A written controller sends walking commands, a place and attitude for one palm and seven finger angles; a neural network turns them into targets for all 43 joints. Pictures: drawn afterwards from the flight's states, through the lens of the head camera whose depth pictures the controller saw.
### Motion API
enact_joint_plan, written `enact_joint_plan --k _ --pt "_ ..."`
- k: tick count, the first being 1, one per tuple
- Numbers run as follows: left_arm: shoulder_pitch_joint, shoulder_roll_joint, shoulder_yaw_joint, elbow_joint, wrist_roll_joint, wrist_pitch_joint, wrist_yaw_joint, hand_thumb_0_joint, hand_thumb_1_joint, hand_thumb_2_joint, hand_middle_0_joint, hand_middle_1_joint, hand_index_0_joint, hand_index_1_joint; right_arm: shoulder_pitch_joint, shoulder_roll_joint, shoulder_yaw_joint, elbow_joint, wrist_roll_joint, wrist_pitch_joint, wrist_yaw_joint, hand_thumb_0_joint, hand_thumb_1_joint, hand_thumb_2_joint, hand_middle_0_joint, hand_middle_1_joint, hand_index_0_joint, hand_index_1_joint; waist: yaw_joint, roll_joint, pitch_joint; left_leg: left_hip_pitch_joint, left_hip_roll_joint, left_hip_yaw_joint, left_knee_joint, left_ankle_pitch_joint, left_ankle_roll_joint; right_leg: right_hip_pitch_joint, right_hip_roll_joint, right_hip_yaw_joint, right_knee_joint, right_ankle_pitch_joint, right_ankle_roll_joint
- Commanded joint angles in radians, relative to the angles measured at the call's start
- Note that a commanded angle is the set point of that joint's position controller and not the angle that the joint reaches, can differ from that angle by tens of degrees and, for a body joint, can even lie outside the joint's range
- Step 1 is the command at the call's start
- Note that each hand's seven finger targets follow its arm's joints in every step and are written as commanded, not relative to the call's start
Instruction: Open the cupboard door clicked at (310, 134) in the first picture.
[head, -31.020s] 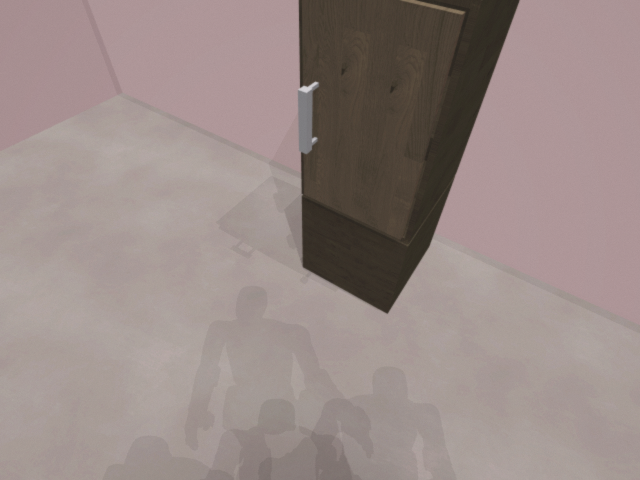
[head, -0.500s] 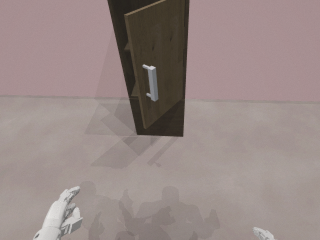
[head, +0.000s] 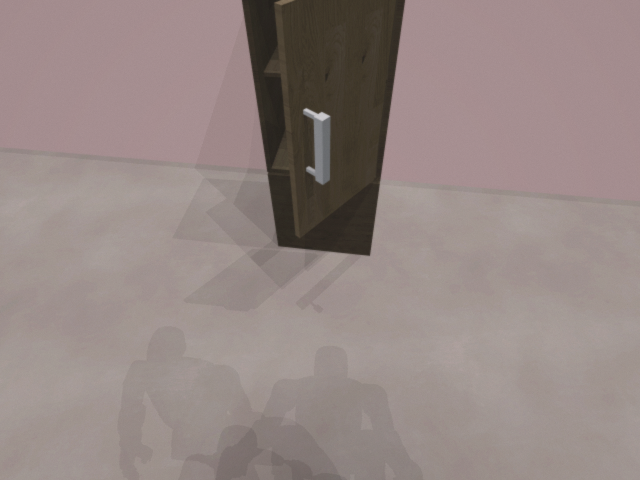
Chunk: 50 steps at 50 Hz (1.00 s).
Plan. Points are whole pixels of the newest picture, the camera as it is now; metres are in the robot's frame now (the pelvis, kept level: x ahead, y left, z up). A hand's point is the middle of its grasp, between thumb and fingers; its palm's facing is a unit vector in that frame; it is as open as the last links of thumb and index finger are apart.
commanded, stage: let the arm hang, fingers relaxed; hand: left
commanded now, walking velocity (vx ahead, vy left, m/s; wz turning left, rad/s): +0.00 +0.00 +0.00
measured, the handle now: (315, 146) +0.79 +0.07 -0.05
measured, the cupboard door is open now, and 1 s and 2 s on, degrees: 55 55 55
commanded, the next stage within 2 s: look to check the result in 0.42 s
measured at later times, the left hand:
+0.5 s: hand out of the picture +0.10 +0.22 -0.15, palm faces -0.02 -0.96 -0.29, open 7.4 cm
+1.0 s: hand out of the picture +0.12 +0.22 -0.15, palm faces -0.03 -0.94 -0.33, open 7.4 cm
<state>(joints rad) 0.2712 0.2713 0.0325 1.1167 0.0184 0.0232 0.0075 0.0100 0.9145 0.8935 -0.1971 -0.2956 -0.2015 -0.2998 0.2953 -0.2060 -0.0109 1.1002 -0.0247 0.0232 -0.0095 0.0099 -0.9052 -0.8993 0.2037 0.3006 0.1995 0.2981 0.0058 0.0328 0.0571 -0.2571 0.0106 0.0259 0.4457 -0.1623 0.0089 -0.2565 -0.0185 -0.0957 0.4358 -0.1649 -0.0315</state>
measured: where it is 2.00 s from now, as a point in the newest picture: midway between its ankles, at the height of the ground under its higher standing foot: outside the picture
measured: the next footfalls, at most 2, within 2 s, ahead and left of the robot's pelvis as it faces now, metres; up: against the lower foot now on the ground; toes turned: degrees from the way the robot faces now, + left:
none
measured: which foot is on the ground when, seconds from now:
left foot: down 0.00-1.00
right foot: down 0.00-1.00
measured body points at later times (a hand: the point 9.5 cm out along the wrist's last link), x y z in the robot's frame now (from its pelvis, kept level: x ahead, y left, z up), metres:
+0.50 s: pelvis +0.02 +0.00 +0.01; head +0.04 -0.01 +0.46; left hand +0.10 +0.27 -0.13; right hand +0.07 -0.27 -0.15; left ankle +0.05 +0.11 -0.74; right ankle +0.06 -0.11 -0.74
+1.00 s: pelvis +0.05 -0.01 +0.01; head +0.08 -0.03 +0.46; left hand +0.12 +0.27 -0.12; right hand +0.11 -0.30 -0.14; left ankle +0.05 +0.11 -0.74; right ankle +0.06 -0.11 -0.74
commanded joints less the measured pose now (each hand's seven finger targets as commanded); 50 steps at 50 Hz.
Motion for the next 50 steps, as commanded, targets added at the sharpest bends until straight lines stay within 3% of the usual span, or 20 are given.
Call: enact_joint_plan --k 1,9,16,21,26,31,46,50 --pt "-0.038 0.138 0.026 -0.045 -0.002 -0.032 0.009 0.0 0.9 0.9 -0.2 -0.3 -0.2 -0.3 0.009 -0.157 -0.037 -0.032 -0.002 -0.02 -0.007 0.0 -0.9 -0.9 0.2 0.3 0.2 0.3 -0.007 -0.036 0.011 -0.028 0.082 -0.125 -0.148 -0.219 0.04 -0.007 -0.092 0.138 -0.141 -0.273 -0.036" --pt "-0.083 0.162 0.028 -0.041 0.001 -0.039 0.01 0.0 0.9 0.9 -0.2 -0.3 -0.2 -0.3 -0.049 -0.18 -0.04 -0.025 -0.001 -0.028 -0.003 0.0 -0.9 -0.9 0.2 0.3 0.2 0.3 -0.001 -0.016 0.027 -0.024 0.085 -0.126 -0.171 -0.181 0.034 0.019 -0.099 0.14 -0.141 -0.22 -0.03" --pt "-0.124 0.166 0.023 -0.039 -0.002 -0.051 0.009 0.0 0.9 0.9 -0.2 -0.3 -0.2 -0.3 -0.102 -0.194 -0.032 -0.022 0.001 -0.04 -0.004 0.0 -0.9 -0.9 0.2 0.3 0.2 0.3 -0.003 0.006 -0.03 0.042 0.098 -0.117 -0.167 -0.014 0.026 0.08 -0.11 0.137 -0.136 -0.069 -0.024" --pt "-0.152 0.178 0.021 -0.037 -0.004 -0.056 0.01 0.0 0.9 0.9 -0.2 -0.3 -0.2 -0.3 -0.127 -0.215 -0.029 -0.018 0.003 -0.042 -0.005 0.0 -0.9 -0.9 0.2 0.3 0.2 0.3 -0.007 -0.017 -0.051 0.08 0.104 -0.11 -0.166 0.055 0.021 0.105 -0.116 0.139 -0.149 -0.007 -0.021" --pt "-0.166 0.189 0.018 -0.033 -0.005 -0.057 0.01 0.0 0.9 0.9 -0.2 -0.3 -0.2 -0.3 -0.15 -0.228 -0.027 -0.015 0.004 -0.04 -0.004 0.0 -0.9 -0.9 0.2 0.3 0.2 0.3 -0.008 -0.013 -0.053 0.104 0.104 -0.105 -0.17 0.07 0.016 0.115 -0.12 0.139 -0.164 0.013 -0.019" --pt "-0.18 0.201 0.017 -0.03 -0.005 -0.056 0.009 0.0 0.9 0.9 -0.2 -0.3 -0.2 -0.3 -0.162 -0.244 -0.026 -0.013 0.003 -0.035 -0.002 0.0 -0.9 -0.9 0.2 0.3 0.2 0.3 -0.012 -0.03 -0.041 0.11 0.101 -0.1 -0.173 0.033 0.014 0.103 -0.119 0.148 -0.192 -0.046 -0.017" --pt "-0.189 0.226 0.016 -0.025 -0.008 -0.063 0.012 0.0 0.9 0.9 -0.2 -0.3 -0.2 -0.3 -0.185 -0.272 -0.024 -0.01 0.006 -0.04 -0.005 0.0 -0.9 -0.9 0.2 0.3 0.2 0.3 -0.011 -0.029 -0.11 0.171 0.114 -0.091 -0.168 0.146 0.011 0.169 -0.126 0.141 -0.172 0.151 -0.017" --pt "-0.196 0.229 0.017 -0.027 -0.007 -0.063 0.013 0.0 0.9 0.9 -0.2 -0.3 -0.2 -0.3 -0.189 -0.274 -0.024 -0.009 0.007 -0.038 -0.005 0.0 -0.9 -0.9 0.2 0.3 0.2 0.3 -0.013 -0.044 -0.087 0.164 0.116 -0.087 -0.174 0.137 0.008 0.166 -0.124 0.14 -0.18 0.154 -0.015"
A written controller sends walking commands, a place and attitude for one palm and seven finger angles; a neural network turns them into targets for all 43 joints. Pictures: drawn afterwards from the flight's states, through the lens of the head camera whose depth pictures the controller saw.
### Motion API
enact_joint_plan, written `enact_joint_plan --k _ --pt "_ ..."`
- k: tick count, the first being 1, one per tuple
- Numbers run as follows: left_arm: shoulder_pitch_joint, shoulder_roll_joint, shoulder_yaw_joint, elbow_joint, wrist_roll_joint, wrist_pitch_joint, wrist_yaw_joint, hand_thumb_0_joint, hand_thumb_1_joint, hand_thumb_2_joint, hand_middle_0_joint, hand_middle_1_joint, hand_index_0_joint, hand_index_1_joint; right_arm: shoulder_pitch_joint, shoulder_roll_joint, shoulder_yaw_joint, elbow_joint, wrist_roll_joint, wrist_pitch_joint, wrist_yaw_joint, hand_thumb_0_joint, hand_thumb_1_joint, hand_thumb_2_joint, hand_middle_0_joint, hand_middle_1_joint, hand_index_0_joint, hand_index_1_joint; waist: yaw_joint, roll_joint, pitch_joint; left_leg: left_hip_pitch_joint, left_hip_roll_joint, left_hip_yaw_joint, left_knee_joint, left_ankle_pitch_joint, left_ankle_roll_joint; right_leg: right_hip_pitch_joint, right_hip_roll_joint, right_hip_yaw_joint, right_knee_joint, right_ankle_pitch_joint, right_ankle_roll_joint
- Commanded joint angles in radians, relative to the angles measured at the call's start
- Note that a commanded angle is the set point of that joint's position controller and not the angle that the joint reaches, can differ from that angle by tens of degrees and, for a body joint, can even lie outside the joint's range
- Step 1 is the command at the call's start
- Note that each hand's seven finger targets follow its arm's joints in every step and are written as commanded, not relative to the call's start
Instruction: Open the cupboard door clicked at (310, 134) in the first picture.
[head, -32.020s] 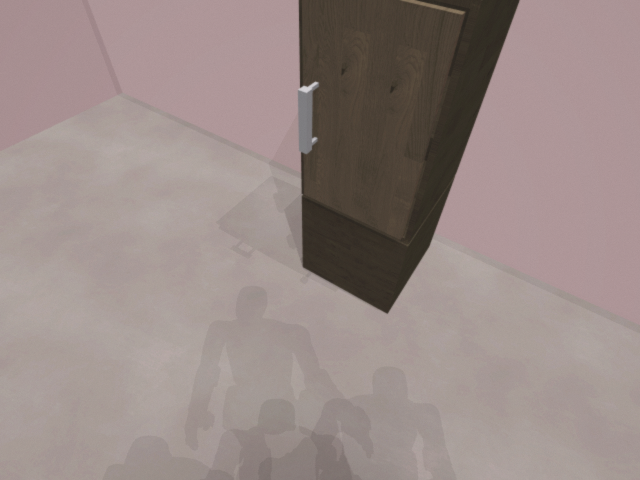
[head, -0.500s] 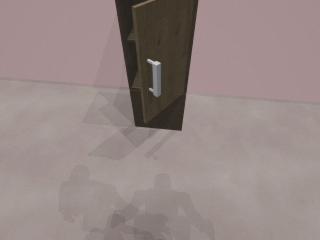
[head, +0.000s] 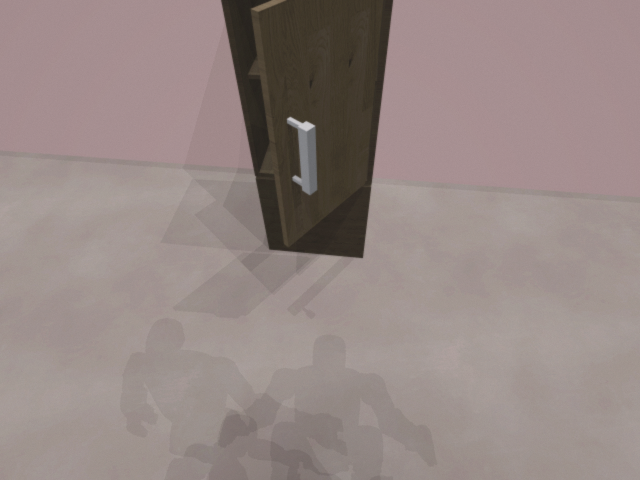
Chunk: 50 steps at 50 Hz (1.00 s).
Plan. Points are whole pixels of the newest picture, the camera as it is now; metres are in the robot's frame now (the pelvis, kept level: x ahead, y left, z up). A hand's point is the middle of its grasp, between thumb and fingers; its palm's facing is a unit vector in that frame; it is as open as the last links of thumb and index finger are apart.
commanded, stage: look to check the result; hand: left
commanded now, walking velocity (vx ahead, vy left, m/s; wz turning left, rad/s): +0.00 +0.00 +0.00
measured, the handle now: (301, 156) +0.74 +0.09 -0.06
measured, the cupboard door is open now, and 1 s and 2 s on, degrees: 55 55 55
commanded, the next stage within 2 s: walk to a spot facing it in 0.10 s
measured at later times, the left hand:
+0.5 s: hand out of the picture +0.09 +0.21 -0.17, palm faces -0.10 -0.95 -0.28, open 7.4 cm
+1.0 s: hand out of the picture +0.09 +0.16 -0.17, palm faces -0.32 -0.91 -0.27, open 7.4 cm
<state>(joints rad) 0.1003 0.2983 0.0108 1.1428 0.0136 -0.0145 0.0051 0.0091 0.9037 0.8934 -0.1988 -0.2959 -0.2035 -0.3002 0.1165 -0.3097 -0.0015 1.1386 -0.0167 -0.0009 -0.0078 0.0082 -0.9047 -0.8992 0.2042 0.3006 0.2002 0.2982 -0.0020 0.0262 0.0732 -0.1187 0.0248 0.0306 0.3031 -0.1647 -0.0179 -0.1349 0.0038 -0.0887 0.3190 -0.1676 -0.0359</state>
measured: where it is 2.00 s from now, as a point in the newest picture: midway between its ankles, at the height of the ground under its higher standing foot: outside the picture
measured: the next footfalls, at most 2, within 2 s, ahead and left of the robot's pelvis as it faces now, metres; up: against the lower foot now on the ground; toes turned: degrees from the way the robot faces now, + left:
left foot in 1.14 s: +0.09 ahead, +0.11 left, +0.00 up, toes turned -29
right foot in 1.42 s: -0.05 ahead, -0.16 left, +0.00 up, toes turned -37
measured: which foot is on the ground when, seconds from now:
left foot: down 0.00-0.70, up 0.72-1.00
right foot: down 0.00-1.00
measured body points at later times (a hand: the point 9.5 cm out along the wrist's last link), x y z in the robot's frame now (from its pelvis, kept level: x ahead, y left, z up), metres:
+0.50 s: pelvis +0.01 +0.00 -0.01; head +0.04 -0.01 +0.44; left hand +0.10 +0.26 -0.15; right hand +0.04 -0.27 -0.16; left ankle +0.00 +0.13 -0.75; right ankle +0.01 -0.09 -0.75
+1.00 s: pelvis -0.01 -0.03 +0.00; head +0.05 -0.06 +0.44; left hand +0.11 +0.20 -0.15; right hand +0.02 -0.31 -0.15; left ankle +0.03 +0.13 -0.69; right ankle -0.02 -0.11 -0.75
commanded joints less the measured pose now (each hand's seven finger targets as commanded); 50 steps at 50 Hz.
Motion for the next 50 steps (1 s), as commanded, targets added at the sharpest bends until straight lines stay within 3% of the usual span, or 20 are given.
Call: enact_joint_plan --k 1,5,12,16,23,26,28,30,32,33,34,35,36,37,38,39,40,42,44,50 --pt "-0.023 0.201 0.038 -0.052 -0.003 -0.025 0.016 0.0 0.9 0.9 -0.2 -0.3 -0.2 -0.3 -0.013 -0.17 -0.034 -0.049 -0.002 -0.014 -0.007 0.0 -0.9 -0.9 0.2 0.3 0.2 0.3 -0.004 -0.036 -0.101 0.03 0.1 -0.091 -0.032 0.139 0.035 0.041 -0.146 0.136 -0.065 0.158 -0.01" --pt "-0.027 0.203 0.039 -0.056 -0.002 -0.026 0.015 0.0 0.9 0.9 -0.2 -0.3 -0.2 -0.3 -0.014 -0.172 -0.033 -0.049 -0.003 -0.015 -0.007 0.0 -0.9 -0.9 0.2 0.3 0.2 0.3 -0.006 -0.006 -0.108 0.033 0.101 -0.087 -0.034 0.139 0.032 0.049 -0.145 0.141 -0.066 0.159 -0.012" --pt "-0.036 0.208 0.04 -0.061 -0.002 -0.025 0.014 0.0 0.9 0.9 -0.2 -0.3 -0.2 -0.3 -0.016 -0.183 -0.033 -0.052 -0.003 -0.017 -0.009 0.0 -0.9 -0.9 0.2 0.3 0.2 0.3 -0.006 -0.022 -0.101 0.046 0.108 -0.078 -0.039 0.148 0.031 0.043 -0.14 0.15 -0.066 0.184 -0.012" --pt "0.018 0.11 0.033 -0.064 -0.003 0.01 0.02 0.0 0.9 0.9 -0.2 -0.3 -0.2 -0.3 0.066 -0.068 -0.021 -0.048 -0.005 0.006 -0.019 0.0 -0.9 -0.9 0.2 0.3 0.2 0.3 -0.013 -0.039 -0.104 0.041 0.114 -0.014 0.04 0.147 0.011 0.011 -0.14 0.172 0.002 0.285 -0.004" --pt "0.048 0.126 0.066 -0.147 0.004 0.041 0.011 0.0 0.9 0.9 -0.2 -0.3 -0.2 -0.3 0.101 -0.09 -0.06 -0.126 -0.004 0.023 -0.037 0.0 -0.9 -0.9 0.2 0.3 0.2 0.3 -0.018 -0.044 -0.11 0.03 0.14 0.036 0.139 0.109 0.022 -0.086 -0.109 0.228 0.127 0.335 -0.024" --pt "0.035 0.092 0.07 -0.192 0.006 0.053 0.0 0.0 0.9 0.9 -0.2 -0.3 -0.2 -0.3 0.112 -0.112 -0.075 -0.152 -0.011 0.023 -0.041 0.0 -0.9 -0.9 0.2 0.3 0.2 0.3 -0.021 0.066 -0.059 0.025 0.234 -0.038 0.065 0.061 0.072 -0.213 -0.033 0.183 0.269 0.148 -0.002" --pt "0.025 0.061 0.074 -0.219 0.006 0.067 -0.01 0.0 0.9 0.9 -0.2 -0.3 -0.2 -0.3 0.114 -0.128 -0.084 -0.163 -0.018 0.014 -0.042 0.0 -0.9 -0.9 0.2 0.3 0.2 0.3 -0.016 0.187 -0.03 -0.011 0.374 -0.13 -0.028 0.131 0.169 -0.285 0.014 0.104 0.54 -0.287 0.021" --pt "0.034 0.052 0.083 -0.239 0.008 0.076 -0.014 0.0 0.9 0.9 -0.2 -0.3 -0.2 -0.3 0.1 -0.118 -0.083 -0.181 -0.021 0.006 -0.044 0.0 -0.9 -0.9 0.2 0.3 0.2 0.3 -0.001 0.167 -0.037 -0.026 0.416 -0.115 -0.018 0.203 0.206 -0.309 -0.022 0.127 0.661 -0.38 0.024" --pt "0.082 0.027 0.084 -0.242 0.007 0.068 -0.022 0.0 0.9 0.9 -0.2 -0.3 -0.2 -0.3 0.045 -0.117 -0.087 -0.207 -0.025 0.002 -0.042 0.0 -0.9 -0.9 0.2 0.3 0.2 0.3 0.038 0.148 -0.065 -0.051 0.374 -0.015 0.084 0.304 0.158 -0.202 -0.048 0.103 0.518 -0.333 0.019" --pt "0.139 0.029 0.087 -0.231 0.007 0.064 -0.025 0.0 0.9 0.9 -0.2 -0.3 -0.2 -0.3 0.024 -0.122 -0.089 -0.215 -0.022 0.006 -0.041 0.0 -0.9 -0.9 0.2 0.3 0.2 0.3 0.062 0.113 -0.084 -0.082 0.335 0.036 0.164 0.258 0.116 -0.112 -0.042 0.077 0.409 -0.237 0.02" --pt "0.211 0.053 0.098 -0.211 0.012 0.056 -0.024 0.0 0.9 0.9 -0.2 -0.3 -0.2 -0.3 -0.009 -0.117 -0.092 -0.228 -0.013 0.012 -0.04 0.0 -0.9 -0.9 0.2 0.3 0.2 0.3 0.102 -0.008 -0.087 -0.154 0.255 0.087 0.313 0.128 0.058 -0.03 -0.037 0.097 0.229 -0.04 0.016" --pt "0.255 0.16 0.122 -0.204 0.025 0.044 -0.007 0.0 0.9 0.9 -0.2 -0.3 -0.2 -0.3 0.001 -0.044 -0.09 -0.257 0.003 0.021 -0.036 0.0 -0.9 -0.9 0.2 0.3 0.2 0.3 0.106 -0.358 -0.085 -0.336 0.073 0.164 0.569 -0.263 -0.02 0.043 -0.236 0.469 -0.001 0.17 -0.043" --pt "0.268 0.207 0.126 -0.204 0.01 0.041 0.008 0.0 0.9 0.9 -0.2 -0.3 -0.2 -0.3 -0.019 -0.029 -0.086 -0.277 0.007 0.032 -0.03 0.0 -0.9 -0.9 0.2 0.3 0.2 0.3 0.117 -0.402 -0.054 -0.421 -0.006 0.045 0.787 -0.496 -0.029 0.007 -0.354 0.674 -0.066 0.343 -0.118" --pt "0.233 0.199 0.123 -0.215 0.005 0.042 0.014 0.0 0.9 0.9 -0.2 -0.3 -0.2 -0.3 0.014 -0.04 -0.088 -0.267 0.01 0.041 -0.024 0.0 -0.9 -0.9 0.2 0.3 0.2 0.3 0.077 -0.313 -0.047 -0.438 0.033 -0.046 0.877 -0.438 -0.018 -0.019 -0.34 0.628 -0.068 0.157 -0.174" --pt "0.165 0.168 0.12 -0.246 0.006 0.046 0.012 0.0 0.9 0.9 -0.2 -0.3 -0.2 -0.3 -0.002 -0.025 -0.089 -0.268 0.009 0.037 -0.016 0.0 -0.9 -0.9 0.2 0.3 0.2 0.3 0.053 -0.199 -0.013 -0.45 0.045 -0.05 0.886 -0.369 -0.02 -0.099 -0.298 0.615 -0.07 -0.03 -0.194" --pt "0.121 0.133 0.117 -0.26 0.012 0.043 0.02 0.0 0.9 0.9 -0.2 -0.3 -0.2 -0.3 -0.001 -0.024 -0.094 -0.259 0.004 0.035 -0.017 0.0 -0.9 -0.9 0.2 0.3 0.2 0.3 0.027 -0.179 -0.044 -0.444 0.051 -0.058 0.891 -0.301 -0.025 -0.078 -0.251 0.591 -0.038 0.022 -0.171" --pt "0.117 0.117 0.111 -0.265 0.011 0.036 0.023 0.0 0.9 0.9 -0.2 -0.3 -0.2 -0.3 -0.004 -0.024 -0.089 -0.256 0.003 0.032 -0.021 0.0 -0.9 -0.9 0.2 0.3 0.2 0.3 0.022 -0.17 -0.076 -0.431 0.053 -0.065 0.867 -0.284 -0.032 -0.056 -0.234 0.549 -0.003 0.15 -0.168" --pt "0.15 0.103 0.109 -0.259 0.009 0.027 0.026 0.0 0.9 0.9 -0.2 -0.3 -0.2 -0.3 -0.002 0.005 -0.081 -0.261 0.007 0.03 -0.024 0.0 -0.9 -0.9 0.2 0.3 0.2 0.3 0.024 -0.134 -0.141 -0.399 0.032 -0.053 0.769 -0.276 -0.041 0.024 -0.206 0.502 0.041 0.328 -0.164" --pt "0.182 0.111 0.112 -0.246 0.011 0.027 0.028 0.0 0.9 0.9 -0.2 -0.3 -0.2 -0.3 -0.019 0.02 -0.078 -0.267 0.012 0.027 -0.025 0.0 -0.9 -0.9 0.2 0.3 0.2 0.3 0.037 -0.122 -0.178 -0.378 0.012 -0.041 0.67 -0.277 -0.045 0.087 -0.19 0.507 0.062 0.404 -0.163" --pt "0.189 0.123 0.122 -0.253 0.017 0.04 0.02 0.0 0.9 0.9 -0.2 -0.3 -0.2 -0.3 -0.056 0.012 -0.08 -0.305 0.02 0.02 -0.032 0.0 -0.9 -0.9 0.2 0.3 0.2 0.3 0.049 -0.19 -0.147 -0.31 -0.022 -0.059 0.482 -0.282 -0.031 0.045 -0.169 0.582 0.053 0.351 -0.157"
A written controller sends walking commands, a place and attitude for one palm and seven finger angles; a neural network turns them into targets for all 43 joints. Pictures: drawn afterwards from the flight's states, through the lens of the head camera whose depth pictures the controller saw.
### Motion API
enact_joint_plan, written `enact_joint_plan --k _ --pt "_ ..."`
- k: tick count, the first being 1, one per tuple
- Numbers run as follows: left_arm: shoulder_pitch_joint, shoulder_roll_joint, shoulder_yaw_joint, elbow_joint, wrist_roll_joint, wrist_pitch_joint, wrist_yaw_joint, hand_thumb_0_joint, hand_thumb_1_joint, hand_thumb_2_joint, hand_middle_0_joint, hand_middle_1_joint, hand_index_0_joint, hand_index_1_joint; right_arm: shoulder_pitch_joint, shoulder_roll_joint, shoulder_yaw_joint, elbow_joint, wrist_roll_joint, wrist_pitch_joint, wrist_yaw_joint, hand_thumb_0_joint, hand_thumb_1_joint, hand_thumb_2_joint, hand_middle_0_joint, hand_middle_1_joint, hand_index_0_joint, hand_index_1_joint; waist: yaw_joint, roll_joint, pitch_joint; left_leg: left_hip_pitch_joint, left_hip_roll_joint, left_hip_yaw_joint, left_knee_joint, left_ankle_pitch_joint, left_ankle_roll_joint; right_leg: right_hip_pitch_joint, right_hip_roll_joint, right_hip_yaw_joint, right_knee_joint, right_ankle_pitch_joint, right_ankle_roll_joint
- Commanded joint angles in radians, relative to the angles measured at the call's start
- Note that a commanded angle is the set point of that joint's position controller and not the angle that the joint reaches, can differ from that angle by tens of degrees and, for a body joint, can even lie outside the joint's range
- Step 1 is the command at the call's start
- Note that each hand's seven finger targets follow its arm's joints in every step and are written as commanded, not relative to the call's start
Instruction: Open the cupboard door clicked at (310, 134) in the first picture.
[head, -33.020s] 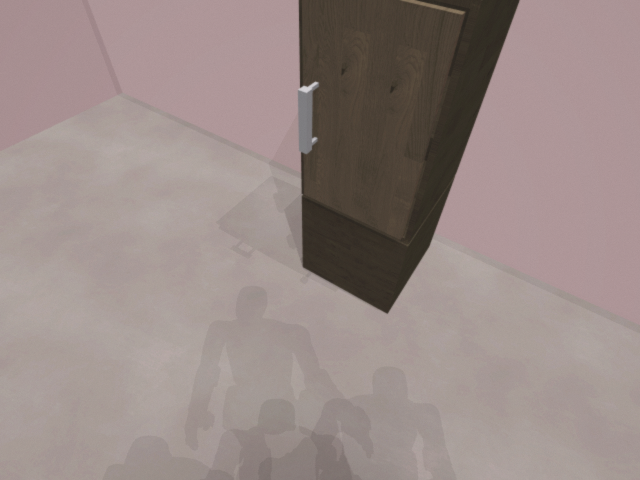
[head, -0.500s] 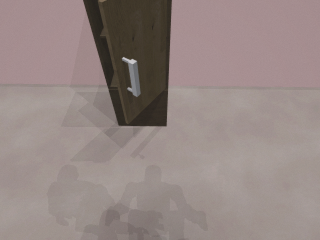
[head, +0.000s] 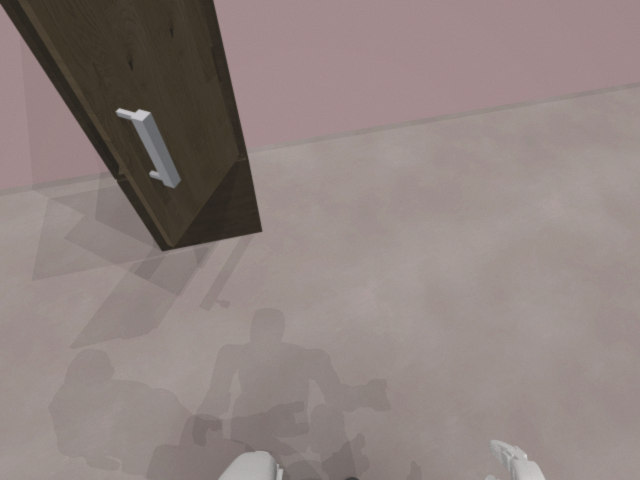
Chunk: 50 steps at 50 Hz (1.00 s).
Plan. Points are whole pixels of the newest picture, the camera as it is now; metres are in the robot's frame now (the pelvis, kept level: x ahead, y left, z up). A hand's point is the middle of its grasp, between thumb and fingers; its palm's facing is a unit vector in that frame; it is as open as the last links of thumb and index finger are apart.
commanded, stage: walk to a spot facing it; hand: left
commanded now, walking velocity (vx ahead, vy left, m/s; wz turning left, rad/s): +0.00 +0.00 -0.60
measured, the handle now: (149, 149) +0.64 +0.40 -0.05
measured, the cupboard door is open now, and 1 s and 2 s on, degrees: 55 55 55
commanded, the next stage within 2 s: none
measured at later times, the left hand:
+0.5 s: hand (200, 457) +0.15 +0.20 -0.17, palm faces -0.26 -0.93 -0.28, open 7.4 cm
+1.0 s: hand (351, 317) +0.38 -0.01 -0.16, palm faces -0.63 -0.75 -0.20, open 7.4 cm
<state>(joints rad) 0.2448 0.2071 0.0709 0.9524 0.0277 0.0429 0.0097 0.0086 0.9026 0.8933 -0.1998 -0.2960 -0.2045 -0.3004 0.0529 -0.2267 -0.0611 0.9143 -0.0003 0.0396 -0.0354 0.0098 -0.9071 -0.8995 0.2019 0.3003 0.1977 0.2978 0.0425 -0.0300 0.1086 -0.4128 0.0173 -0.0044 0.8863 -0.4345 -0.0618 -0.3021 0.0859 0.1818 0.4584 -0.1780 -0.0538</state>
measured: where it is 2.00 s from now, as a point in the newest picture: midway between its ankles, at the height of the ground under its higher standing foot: (456, 381)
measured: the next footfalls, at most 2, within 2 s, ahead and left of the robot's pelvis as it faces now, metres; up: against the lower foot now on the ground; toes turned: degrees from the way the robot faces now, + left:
left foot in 0.14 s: +0.04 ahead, +0.16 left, +0.00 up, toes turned -6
right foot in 0.42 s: +0.01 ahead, -0.15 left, +0.00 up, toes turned -14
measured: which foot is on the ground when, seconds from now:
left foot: up 0.00-0.12, down 0.14-0.40, up 0.42-0.62, down 0.64-1.00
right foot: down 0.00-0.12, up 0.14-0.40, down 0.42-0.64, up 0.66-1.00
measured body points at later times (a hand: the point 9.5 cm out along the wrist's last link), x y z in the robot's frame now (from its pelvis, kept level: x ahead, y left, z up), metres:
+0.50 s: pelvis +0.00 +0.00 -0.02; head +0.06 -0.02 +0.43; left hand +0.16 +0.24 -0.15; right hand +0.00 -0.29 -0.16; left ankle +0.01 +0.15 -0.70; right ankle -0.02 -0.13 -0.74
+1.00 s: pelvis +0.13 -0.07 -0.01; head +0.17 -0.10 +0.43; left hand +0.41 +0.03 -0.14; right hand -0.09 -0.21 -0.15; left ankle +0.11 +0.11 -0.74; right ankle +0.12 -0.20 -0.73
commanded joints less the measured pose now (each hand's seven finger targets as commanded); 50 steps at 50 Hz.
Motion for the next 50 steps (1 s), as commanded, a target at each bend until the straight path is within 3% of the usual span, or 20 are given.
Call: enact_joint_plan --k 1,4,6,7,9,12,18,19,20,21,30,31,32,33,35,40,46,48,49,50 --pt "0.025 0.216 0.062 -0.069 0.003 -0.016 0.014 0.0 0.9 0.9 -0.2 -0.3 -0.2 -0.3 0.024 -0.072 -0.02 -0.08 0.006 -0.022 -0.006 0.0 -0.9 -0.9 0.2 0.3 0.2 0.3 -0.011 -0.143 -0.179 0.022 -0.015 -0.031 -0.157 -0.003 0.018 0.18 -0.246 0.319 -0.082 0.344 -0.13" --pt "-0.044 0.198 0.055 -0.092 -0.004 -0.008 0.009 0.0 0.9 0.9 -0.2 -0.3 -0.2 -0.3 0.126 -0.093 -0.025 -0.049 0.006 -0.031 -0.012 0.0 -0.9 -0.9 0.2 0.3 0.2 0.3 -0.07 -0.08 -0.181 0.318 -0.005 -0.029 -0.445 0.174 0.029 -0.051 -0.171 0.283 -0.038 0.137 -0.038" --pt "-0.052 0.117 0.034 -0.137 -0.025 -0.006 -0.014 0.0 0.9 0.9 -0.2 -0.3 -0.2 -0.3 0.168 -0.248 -0.052 -0.062 -0.022 -0.046 -0.023 0.0 -0.9 -0.9 0.2 0.3 0.2 0.3 -0.091 0.361 -0.163 0.458 0.401 -0.442 -0.668 0.128 0.174 -0.348 0.034 -0.016 0.306 -0.375 0.068" --pt "-0.112 0.165 0.043 -0.15 -0.012 -0.008 -0.019 0.0 0.9 0.9 -0.2 -0.3 -0.2 -0.3 0.162 -0.26 -0.049 -0.074 -0.029 -0.042 -0.026 0.0 -0.9 -0.9 0.2 0.3 0.2 0.3 -0.096 0.281 -0.099 0.306 0.492 -0.469 -0.672 0.22 0.262 -0.324 -0.026 -0.08 0.511 -0.425 0.093" --pt "-0.094 0.156 0.049 -0.156 -0.001 -0.009 -0.035 0.0 0.9 0.9 -0.2 -0.3 -0.2 -0.3 0.075 -0.202 -0.031 -0.109 -0.042 -0.052 -0.022 0.0 -0.9 -0.9 0.2 0.3 0.2 0.3 -0.035 0.146 -0.097 0.199 0.41 -0.333 -0.614 0.419 0.274 -0.265 -0.07 -0.108 0.641 -0.346 0.109" --pt "-0.078 0.126 0.039 -0.145 -0.005 0.003 -0.051 0.0 0.9 0.9 -0.2 -0.3 -0.2 -0.3 0.065 -0.184 -0.026 -0.107 -0.044 -0.048 -0.019 0.0 -0.9 -0.9 0.2 0.3 0.2 0.3 -0.02 0.278 -0.117 0.226 0.265 -0.059 -0.507 0.625 0.187 -0.194 -0.083 -0.183 0.538 -0.308 0.109" --pt "-0.026 0.136 0.035 -0.129 -0.012 -0.014 -0.059 0.0 0.9 0.9 -0.2 -0.3 -0.2 -0.3 0.137 -0.232 -0.042 -0.092 -0.031 -0.035 -0.003 0.0 -0.9 -0.9 0.2 0.3 0.2 0.3 -0.016 0.216 -0.198 0.185 0.241 0.041 -0.322 0.447 0.106 0.132 -0.043 -0.297 0.107 -0.127 0.071" --pt "0.044 0.193 0.048 -0.108 -0.006 -0.021 -0.054 0.0 0.9 0.9 -0.2 -0.3 -0.2 -0.3 0.118 -0.202 -0.038 -0.109 -0.024 -0.035 0.006 0.0 -0.9 -0.9 0.2 0.3 0.2 0.3 0.024 0.082 -0.204 0.035 0.183 0.083 -0.186 0.199 0.062 0.286 -0.111 -0.176 -0.029 -0.11 0.032" --pt "0.105 0.329 0.075 -0.092 0.007 -0.029 -0.038 0.0 0.9 0.9 -0.2 -0.3 -0.2 -0.3 0.078 -0.103 -0.018 -0.153 -0.012 -0.035 0.015 0.0 -0.9 -0.9 0.2 0.3 0.2 0.3 0.062 -0.311 -0.177 -0.265 0.026 0.193 0.092 -0.226 -0.01 0.41 -0.408 0.319 -0.174 -0.096 -0.095" --pt "0.169 0.359 0.081 -0.084 -0.007 -0.029 -0.019 0.0 0.9 0.9 -0.2 -0.3 -0.2 -0.3 -0.016 -0.131 -0.008 -0.191 -0.015 -0.035 0.014 0.0 -0.9 -0.9 0.2 0.3 0.2 0.3 0.13 -0.305 -0.151 -0.328 0.052 0.017 0.246 -0.264 0.01 0.341 -0.484 0.461 -0.221 -0.114 -0.194" --pt "-0.112 0.242 0.045 -0.123 -0.001 -0.046 -0.031 0.0 0.9 0.9 -0.2 -0.3 -0.2 -0.3 0.274 -0.102 -0.017 -0.06 -0.02 -0.071 0.035 0.0 -0.9 -0.9 0.2 0.3 0.2 0.3 -0.12 -0.056 -0.12 0.378 -0.01 0.145 -0.355 0.141 -0.006 -0.215 -0.19 0.116 -0.068 -0.375 -0.08" --pt "-0.128 0.179 0.029 -0.137 -0.003 -0.041 -0.038 0.0 0.9 0.9 -0.2 -0.3 -0.2 -0.3 0.375 -0.161 -0.029 -0.027 -0.024 -0.08 0.018 0.0 -0.9 -0.9 0.2 0.3 0.2 0.3 -0.166 0.113 -0.124 0.514 0.083 0.029 -0.465 0.009 0.014 -0.346 -0.115 0.051 0.109 -0.415 -0.035" --pt "-0.148 0.105 0.012 -0.169 -0.016 -0.039 -0.045 0.0 0.9 0.9 -0.2 -0.3 -0.2 -0.3 0.476 -0.27 -0.053 -0.008 -0.048 -0.09 0.01 0.0 -0.9 -0.9 0.2 0.3 0.2 0.3 -0.206 0.45 -0.138 0.555 0.389 -0.404 -0.668 -0.306 0.114 -0.513 0.013 -0.125 0.478 -0.481 0.034" --pt "-0.215 0.133 0.02 -0.205 -0.012 -0.046 -0.049 0.0 0.9 0.9 -0.2 -0.3 -0.2 -0.3 0.474 -0.298 -0.051 -0.011 -0.046 -0.095 0.001 0.0 -0.9 -0.9 0.2 0.3 0.2 0.3 -0.191 0.335 -0.097 0.444 0.545 -0.593 -0.779 -0.382 0.217 -0.543 -0.085 -0.09 0.618 -0.42 0.04" --pt "-0.237 0.133 0.031 -0.198 0.003 -0.063 -0.068 0.0 0.9 0.9 -0.2 -0.3 -0.2 -0.3 0.388 -0.26 -0.039 -0.051 -0.05 -0.109 0.012 0.0 -0.9 -0.9 0.2 0.3 0.2 0.3 -0.135 0.059 -0.023 0.308 0.497 -0.467 -0.761 -0.209 0.257 -0.505 -0.146 -0.116 0.73 -0.292 0.047" --pt "-0.197 0.054 0.002 -0.15 0.004 -0.04 -0.097 0.0 0.9 0.9 -0.2 -0.3 -0.2 -0.3 0.356 -0.15 0.0 -0.003 -0.038 -0.123 0.008 0.0 -0.9 -0.9 0.2 0.3 0.2 0.3 -0.075 0.255 -0.062 0.355 0.27 0.061 -0.663 0.32 0.133 -0.403 -0.162 -0.239 0.58 -0.068 0.068" --pt "-0.285 0.06 -0.007 -0.156 -0.002 -0.044 -0.09 0.0 0.9 0.9 -0.2 -0.3 -0.2 -0.3 0.425 -0.16 -0.002 0.042 -0.047 -0.111 0.015 0.0 -0.9 -0.9 0.2 0.3 0.2 0.3 -0.099 0.188 -0.085 0.351 0.325 0.149 -0.603 0.452 0.132 -0.155 -0.122 -0.318 0.233 -0.105 0.036" --pt "-0.151 0.092 0.008 -0.107 0.0 -0.051 -0.081 0.0 0.9 0.9 -0.2 -0.3 -0.2 -0.3 0.396 -0.172 -0.003 0.046 -0.04 -0.104 0.017 0.0 -0.9 -0.9 0.2 0.3 0.2 0.3 -0.024 0.123 -0.136 0.278 0.307 0.194 -0.413 0.569 0.108 0.105 -0.072 -0.347 0.124 -0.088 0.005" --pt "0.017 0.145 0.022 -0.053 0.004 -0.061 -0.07 0.0 0.9 0.9 -0.2 -0.3 -0.2 -0.3 0.363 -0.154 0.001 0.039 -0.029 -0.105 0.025 0.0 -0.9 -0.9 0.2 0.3 0.2 0.3 0.056 0.052 -0.202 0.127 0.25 0.248 -0.194 0.573 0.072 0.372 -0.092 -0.282 0.081 -0.075 -0.036" --pt "0.197 0.273 0.06 -0.005 0.012 -0.072 -0.05 0.0 0.9 0.9 -0.2 -0.3 -0.2 -0.3 0.321 -0.077 0.016 -0.001 -0.006 -0.11 0.031 0.0 -0.9 -0.9 0.2 0.3 0.2 0.3 0.133 -0.225 -0.305 -0.18 0.124 0.301 0.149 0.167 0.027 0.632 -0.364 0.112 -0.019 -0.153 -0.132"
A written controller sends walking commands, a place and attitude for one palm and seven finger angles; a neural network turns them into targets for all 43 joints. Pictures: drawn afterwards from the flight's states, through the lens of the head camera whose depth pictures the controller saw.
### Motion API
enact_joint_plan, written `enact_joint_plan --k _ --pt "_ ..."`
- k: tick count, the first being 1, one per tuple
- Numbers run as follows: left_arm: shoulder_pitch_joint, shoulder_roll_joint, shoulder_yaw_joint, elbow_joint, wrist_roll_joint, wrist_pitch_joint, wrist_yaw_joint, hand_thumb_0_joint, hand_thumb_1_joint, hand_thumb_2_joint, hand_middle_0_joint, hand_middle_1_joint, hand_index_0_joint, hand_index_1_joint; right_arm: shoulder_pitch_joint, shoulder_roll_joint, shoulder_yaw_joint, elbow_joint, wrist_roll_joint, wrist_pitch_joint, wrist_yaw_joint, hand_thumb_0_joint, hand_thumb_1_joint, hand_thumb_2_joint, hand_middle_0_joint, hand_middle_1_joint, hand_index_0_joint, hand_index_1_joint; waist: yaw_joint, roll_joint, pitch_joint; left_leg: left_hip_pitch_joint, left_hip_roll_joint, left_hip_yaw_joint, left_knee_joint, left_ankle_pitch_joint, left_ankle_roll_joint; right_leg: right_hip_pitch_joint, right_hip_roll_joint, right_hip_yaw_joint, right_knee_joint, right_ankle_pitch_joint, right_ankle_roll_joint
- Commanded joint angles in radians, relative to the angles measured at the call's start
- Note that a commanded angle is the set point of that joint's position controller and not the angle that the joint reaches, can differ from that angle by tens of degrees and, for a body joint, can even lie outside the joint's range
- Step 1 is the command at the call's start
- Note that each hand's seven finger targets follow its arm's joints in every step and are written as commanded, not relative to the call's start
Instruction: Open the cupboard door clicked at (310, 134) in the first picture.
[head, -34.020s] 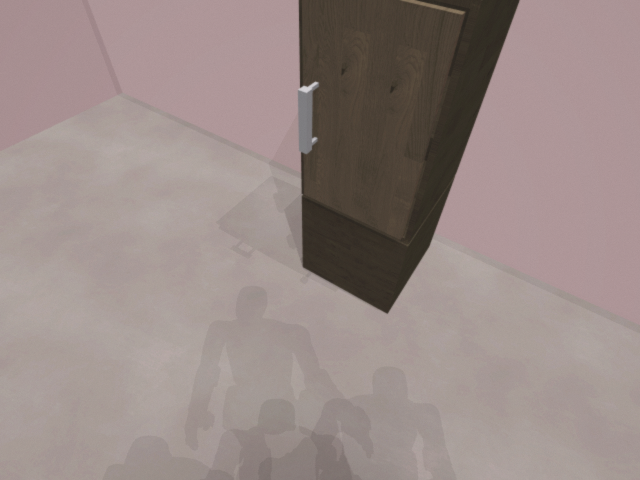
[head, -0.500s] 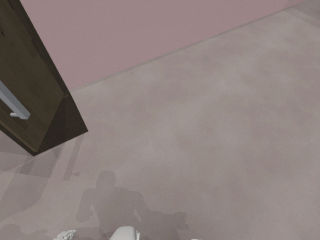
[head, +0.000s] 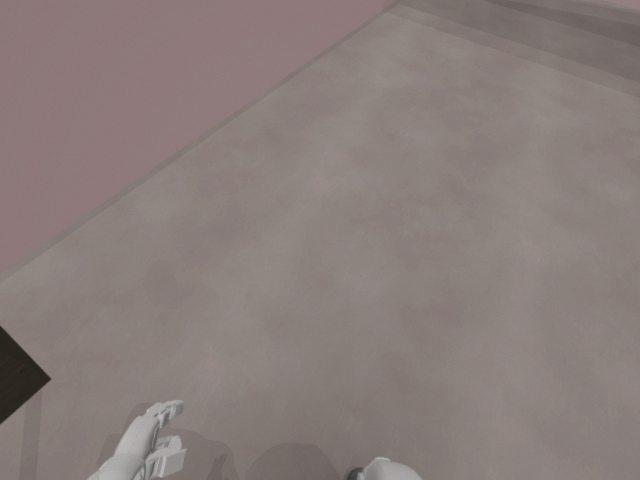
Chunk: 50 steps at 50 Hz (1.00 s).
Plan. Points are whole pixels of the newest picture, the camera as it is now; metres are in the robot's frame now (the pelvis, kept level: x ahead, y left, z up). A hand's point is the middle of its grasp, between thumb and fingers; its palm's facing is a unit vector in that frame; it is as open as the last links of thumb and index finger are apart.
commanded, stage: walk to a spot facing it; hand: left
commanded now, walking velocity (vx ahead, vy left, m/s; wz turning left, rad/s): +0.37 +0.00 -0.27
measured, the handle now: out of the picture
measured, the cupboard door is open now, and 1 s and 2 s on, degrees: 55 55 55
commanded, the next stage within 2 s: turn to face it in 1.20 s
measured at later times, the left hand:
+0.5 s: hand (190, 397) +0.26 +0.20 -0.17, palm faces -0.08 -0.98 -0.19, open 7.3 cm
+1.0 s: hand (264, 279) +0.46 +0.10 -0.16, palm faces -0.10 -0.98 -0.18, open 7.2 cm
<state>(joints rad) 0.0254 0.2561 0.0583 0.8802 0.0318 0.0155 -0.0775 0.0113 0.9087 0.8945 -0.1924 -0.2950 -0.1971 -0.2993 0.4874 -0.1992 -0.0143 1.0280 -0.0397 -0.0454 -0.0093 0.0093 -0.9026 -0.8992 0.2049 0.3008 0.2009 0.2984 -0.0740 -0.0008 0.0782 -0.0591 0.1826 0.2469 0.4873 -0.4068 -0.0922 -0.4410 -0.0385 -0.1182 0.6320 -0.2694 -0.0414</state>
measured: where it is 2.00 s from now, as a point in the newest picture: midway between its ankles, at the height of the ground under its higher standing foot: (350, 299)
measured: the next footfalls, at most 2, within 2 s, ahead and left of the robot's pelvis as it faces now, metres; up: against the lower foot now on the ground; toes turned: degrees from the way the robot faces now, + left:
right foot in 0.02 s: +0.11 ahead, -0.12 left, +0.00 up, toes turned -6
left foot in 0.34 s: +0.28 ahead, +0.12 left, +0.00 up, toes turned +1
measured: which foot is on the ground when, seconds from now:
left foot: down 0.00-0.00, up 0.02-0.32, down 0.34-0.72, up 0.74-1.00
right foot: up 0.00-0.00, down 0.02-0.34, up 0.36-0.70, down 0.72-1.00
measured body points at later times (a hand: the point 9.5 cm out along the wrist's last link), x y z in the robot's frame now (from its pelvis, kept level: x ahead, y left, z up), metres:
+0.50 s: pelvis +0.21 +0.00 +0.01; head +0.23 +0.02 +0.46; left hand +0.26 +0.25 -0.15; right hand +0.23 -0.24 -0.13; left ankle +0.24 +0.11 -0.73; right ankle +0.15 -0.12 -0.65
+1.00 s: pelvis +0.42 -0.09 +0.02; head +0.45 -0.08 +0.46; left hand +0.47 +0.15 -0.14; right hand +0.44 -0.33 -0.13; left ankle +0.51 +0.04 -0.69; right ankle +0.37 -0.18 -0.73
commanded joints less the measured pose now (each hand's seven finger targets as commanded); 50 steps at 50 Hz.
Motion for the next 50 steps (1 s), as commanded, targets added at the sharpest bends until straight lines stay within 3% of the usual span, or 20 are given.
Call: enact_joint_plan --k 1,2,3,6,13,15,16,17,18,19,21,25,30,34,35,36,37,39,43,50 --pt "0.463 0.277 0.083 0.087 -0.021 -0.042 0.05 0.0 0.9 0.9 -0.2 -0.3 -0.2 -0.3 -0.183 -0.103 -0.031 -0.159 0.038 -0.023 0.002 0.0 -0.9 -0.9 0.2 0.3 0.2 0.3 0.252 -0.305 -0.262 -0.675 -0.105 -0.105 0.791 -0.219 0.054 0.728 -0.394 0.698 -0.357 0.041 -0.21" --pt "0.389 0.259 0.076 0.075 -0.029 -0.039 0.059 0.0 0.9 0.9 -0.2 -0.3 -0.2 -0.3 -0.209 -0.127 -0.043 -0.153 0.033 -0.017 0.002 0.0 -0.9 -0.9 0.2 0.3 0.2 0.3 0.213 -0.206 -0.146 -0.737 -0.049 -0.22 0.849 -0.144 0.061 0.633 -0.383 0.646 -0.387 -0.01 -0.231" --pt "0.296 0.213 0.064 0.054 -0.029 -0.039 0.064 0.0 0.9 0.9 -0.2 -0.3 -0.2 -0.3 -0.22 -0.11 -0.048 -0.149 0.03 -0.015 0.009 0.0 -0.9 -0.9 0.2 0.3 0.2 0.3 0.162 -0.158 -0.067 -0.719 -0.003 -0.217 0.817 -0.065 0.048 0.462 -0.353 0.587 -0.408 -0.081 -0.227" --pt "0.154 0.107 0.035 0.016 -0.012 -0.059 0.074 0.0 0.9 0.9 -0.2 -0.3 -0.2 -0.3 -0.158 -0.078 -0.049 -0.085 0.01 0.014 0.007 0.0 -0.9 -0.9 0.2 0.3 0.2 0.3 0.054 -0.183 -0.059 -0.471 0.003 -0.207 0.599 0.026 0.032 0.202 -0.222 0.31 -0.402 0.12 -0.151" --pt "0.211 0.11 0.046 0.077 -0.013 -0.076 0.062 0.0 0.9 0.9 -0.2 -0.3 -0.2 -0.3 -0.227 -0.037 -0.052 -0.098 0.009 -0.003 0.032 0.0 -0.9 -0.9 0.2 0.3 0.2 0.3 0.057 -0.079 -0.044 -0.26 -0.093 -0.13 0.139 0.226 0.037 0.16 -0.157 0.276 -0.391 -0.089 -0.125" --pt "0.208 0.095 0.04 0.082 -0.017 -0.07 0.061 0.0 0.9 0.9 -0.2 -0.3 -0.2 -0.3 -0.175 -0.071 -0.06 -0.081 0.009 -0.015 0.025 0.0 -0.9 -0.9 0.2 0.3 0.2 0.3 0.026 -0.022 -0.057 -0.09 -0.108 -0.126 0.037 0.236 0.044 0.089 -0.117 0.243 -0.306 -0.121 -0.096" --pt "0.2 0.061 0.033 0.074 -0.015 -0.069 0.059 0.0 0.9 0.9 -0.2 -0.3 -0.2 -0.3 -0.089 -0.12 -0.072 -0.053 0.005 -0.023 0.015 0.0 -0.9 -0.9 0.2 0.3 0.2 0.3 -0.018 0.078 -0.084 0.041 -0.052 -0.217 -0.021 0.138 0.078 0.009 -0.068 0.21 -0.135 -0.094 -0.068" --pt "0.217 0.004 0.02 0.058 -0.019 -0.068 0.054 0.0 0.9 0.9 -0.2 -0.3 -0.2 -0.3 0.037 -0.225 -0.097 -0.024 -0.013 -0.027 0.006 0.0 -0.9 -0.9 0.2 0.3 0.2 0.3 -0.062 0.315 -0.143 0.181 0.168 -0.538 -0.141 -0.021 0.171 -0.163 0.044 0.082 0.179 -0.189 -0.014" --pt "0.187 0.008 0.013 0.032 -0.018 -0.077 0.053 0.0 0.9 0.9 -0.2 -0.3 -0.2 -0.3 0.11 -0.256 -0.1 -0.018 -0.017 -0.018 -0.001 0.0 -0.9 -0.9 0.2 0.3 0.2 0.3 -0.083 0.325 -0.169 0.202 0.319 -0.771 -0.274 -0.127 0.278 -0.251 0.083 0.083 0.448 -0.313 0.004" --pt "0.124 0.026 0.014 0.007 -0.013 -0.08 0.051 0.0 0.9 0.9 -0.2 -0.3 -0.2 -0.3 0.075 -0.248 -0.096 -0.037 -0.007 -0.012 -0.003 0.0 -0.9 -0.9 0.2 0.3 0.2 0.3 -0.067 0.174 -0.074 0.134 0.345 -0.788 -0.289 -0.128 0.319 -0.314 0.005 0.144 0.551 -0.259 0.002" --pt "0.095 0.019 0.022 0.03 -0.001 -0.077 0.048 0.0 0.9 0.9 -0.2 -0.3 -0.2 -0.3 -0.036 -0.16 -0.071 -0.048 -0.007 -0.025 -0.003 0.0 -0.9 -0.9 0.2 0.3 0.2 0.3 -0.007 0.147 0.002 -0.074 0.245 -0.632 -0.32 -0.063 0.261 -0.3 -0.045 0.154 0.625 -0.115 0.016" --pt "0.142 -0.012 0.01 0.05 -0.003 -0.052 0.027 0.0 0.9 0.9 -0.2 -0.3 -0.2 -0.3 -0.092 -0.125 -0.058 -0.035 0.004 -0.045 -0.009 0.0 -0.9 -0.9 0.2 0.3 0.2 0.3 0.053 0.16 -0.051 -0.053 0.123 -0.287 -0.295 0.266 0.204 -0.178 -0.071 0.098 0.374 -0.006 0.046" --pt "0.07 -0.026 0.003 0.04 -0.005 -0.049 0.024 0.0 0.9 0.9 -0.2 -0.3 -0.2 -0.3 -0.065 -0.134 -0.063 -0.008 0.004 -0.03 0.0 0.0 -0.9 -0.9 0.2 0.3 0.2 0.3 0.033 0.129 -0.044 -0.095 0.101 -0.209 -0.29 0.221 0.206 -0.006 -0.033 0.002 0.063 0.047 0.045" --pt "0.199 0.029 0.026 0.092 -0.003 -0.052 0.032 0.0 0.9 0.9 -0.2 -0.3 -0.2 -0.3 -0.097 -0.121 -0.058 0.004 0.005 -0.013 0.005 0.0 -0.9 -0.9 0.2 0.3 0.2 0.3 0.112 0.055 -0.058 -0.211 0.052 -0.152 -0.113 0.099 0.152 0.295 0.002 -0.004 -0.09 0.067 0.024" --pt "0.332 0.081 0.042 0.132 0.001 -0.062 0.038 0.0 0.9 0.9 -0.2 -0.3 -0.2 -0.3 -0.112 -0.094 -0.051 -0.003 0.014 -0.014 0.008 0.0 -0.9 -0.9 0.2 0.3 0.2 0.3 0.175 -0.056 -0.112 -0.32 -0.016 -0.08 0.105 0.11 0.12 0.484 -0.066 0.107 -0.151 -0.035 -0.013" --pt "0.476 0.193 0.071 0.175 0.004 -0.071 0.051 0.0 0.9 0.9 -0.2 -0.3 -0.2 -0.3 -0.114 -0.033 -0.038 -0.028 0.027 -0.016 0.015 0.0 -0.9 -0.9 0.2 0.3 0.2 0.3 0.227 -0.356 -0.172 -0.551 -0.139 -0.011 0.424 -0.085 0.08 0.662 -0.304 0.471 -0.316 -0.209 -0.116" --pt "0.51 0.221 0.072 0.182 -0.015 -0.068 0.062 0.0 0.9 0.9 -0.2 -0.3 -0.2 -0.3 -0.182 -0.064 -0.041 -0.06 0.028 -0.015 0.015 0.0 -0.9 -0.9 0.2 0.3 0.2 0.3 0.237 -0.319 -0.169 -0.642 -0.124 -0.134 0.649 -0.233 0.09 0.644 -0.412 0.676 -0.458 -0.265 -0.184" --pt "0.365 0.124 0.055 0.15 -0.018 -0.064 0.078 0.0 0.9 0.9 -0.2 -0.3 -0.2 -0.3 -0.241 -0.062 -0.06 -0.059 0.022 -0.017 0.014 0.0 -0.9 -0.9 0.2 0.3 0.2 0.3 0.161 -0.188 -0.033 -0.673 -0.037 -0.226 0.708 -0.044 0.089 0.458 -0.356 0.532 -0.457 -0.2 -0.168" --pt "0.274 0.032 0.023 0.134 -0.011 -0.09 0.081 0.0 0.9 0.9 -0.2 -0.3 -0.2 -0.3 -0.19 -0.009 -0.047 -0.017 0.014 0.009 0.021 0.0 -0.9 -0.9 0.2 0.3 0.2 0.3 0.069 -0.135 -0.059 -0.478 -0.016 -0.196 0.499 0.077 0.057 0.281 -0.267 0.221 -0.449 0.127 -0.129" --pt "0.33 0.072 0.028 0.181 -0.01 -0.105 0.075 0.0 0.9 0.9 -0.2 -0.3 -0.2 -0.3 -0.325 -0.002 -0.049 -0.079 0.016 -0.004 0.044 0.0 -0.9 -0.9 0.2 0.3 0.2 0.3 0.092 -0.097 -0.045 -0.419 -0.076 -0.14 0.137 0.203 0.067 0.382 -0.246 0.153 -0.406 0.204 -0.11"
